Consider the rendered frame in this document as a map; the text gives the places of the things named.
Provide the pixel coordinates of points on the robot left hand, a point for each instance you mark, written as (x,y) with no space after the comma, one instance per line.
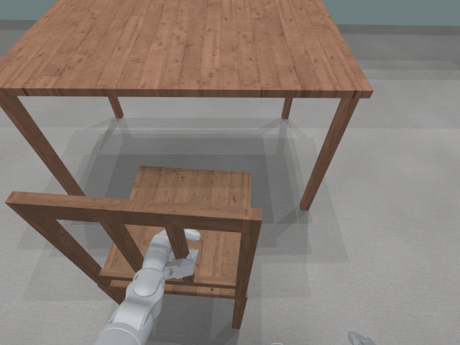
(160,252)

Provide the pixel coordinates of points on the table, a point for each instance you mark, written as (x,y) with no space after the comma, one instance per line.
(183,48)

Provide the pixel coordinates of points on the chair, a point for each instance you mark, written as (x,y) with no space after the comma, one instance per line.
(214,203)

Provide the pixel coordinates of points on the robot left forearm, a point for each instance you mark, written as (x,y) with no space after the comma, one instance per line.
(132,322)

